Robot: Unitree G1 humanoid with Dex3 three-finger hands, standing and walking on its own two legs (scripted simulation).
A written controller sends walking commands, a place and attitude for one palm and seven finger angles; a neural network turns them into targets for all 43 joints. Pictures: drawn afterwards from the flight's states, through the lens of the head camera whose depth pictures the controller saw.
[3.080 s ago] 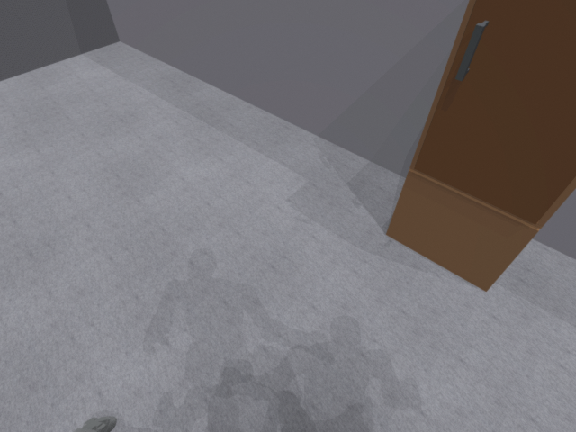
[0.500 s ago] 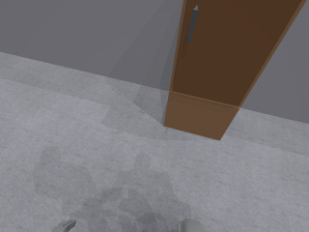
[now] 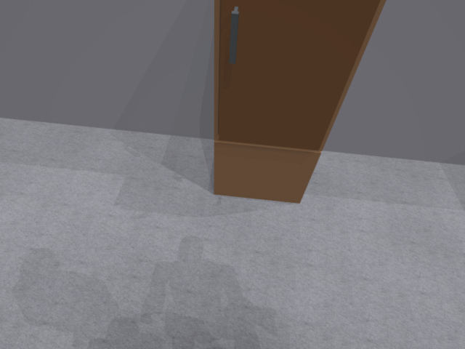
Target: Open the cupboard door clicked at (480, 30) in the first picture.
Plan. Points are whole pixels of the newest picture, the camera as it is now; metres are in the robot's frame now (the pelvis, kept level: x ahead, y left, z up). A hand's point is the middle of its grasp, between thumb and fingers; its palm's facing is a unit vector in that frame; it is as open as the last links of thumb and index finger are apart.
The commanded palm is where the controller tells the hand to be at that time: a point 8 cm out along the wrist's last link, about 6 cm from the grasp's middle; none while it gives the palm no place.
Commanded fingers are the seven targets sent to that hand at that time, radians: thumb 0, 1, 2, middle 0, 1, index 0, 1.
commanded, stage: take the last steps up to it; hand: left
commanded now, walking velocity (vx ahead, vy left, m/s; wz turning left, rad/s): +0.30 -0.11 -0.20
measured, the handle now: (234, 35) +0.89 +0.04 +0.11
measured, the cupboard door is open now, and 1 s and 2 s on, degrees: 0 0 0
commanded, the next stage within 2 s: come to a stop and stand still in 0.92 s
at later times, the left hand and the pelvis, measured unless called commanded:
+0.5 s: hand (177, 319) +0.20 +0.12 -0.17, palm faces -0.17 -0.97 -0.15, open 7.4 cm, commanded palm none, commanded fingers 0.00 0.90 0.90 -0.20 -0.30 -0.20 -0.30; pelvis +0.11 -0.05 +0.00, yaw -7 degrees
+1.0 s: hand (202, 307) +0.23 +0.07 -0.19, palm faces +0.03 -0.99 -0.10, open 7.3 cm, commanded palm none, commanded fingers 0.00 0.90 0.90 -0.20 -0.30 -0.20 -0.30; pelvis +0.28 -0.08 +0.00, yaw -4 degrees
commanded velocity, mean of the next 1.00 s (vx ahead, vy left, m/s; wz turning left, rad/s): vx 0.26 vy -0.06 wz -0.04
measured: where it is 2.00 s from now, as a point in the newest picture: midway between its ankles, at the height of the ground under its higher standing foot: (254, 339)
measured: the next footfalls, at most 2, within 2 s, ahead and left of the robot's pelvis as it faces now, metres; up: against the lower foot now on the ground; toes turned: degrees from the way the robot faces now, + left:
left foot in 0.02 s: +0.04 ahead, +0.12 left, +0.00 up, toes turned +6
right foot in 0.52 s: +0.22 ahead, -0.19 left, +0.00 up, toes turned -15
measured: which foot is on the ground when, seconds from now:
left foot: up 0.00-0.00, down 0.02-0.52, up 0.54-0.96, down 0.98-1.00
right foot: down 0.00-0.02, up 0.04-0.50, down 0.52-0.98, up 1.00-1.00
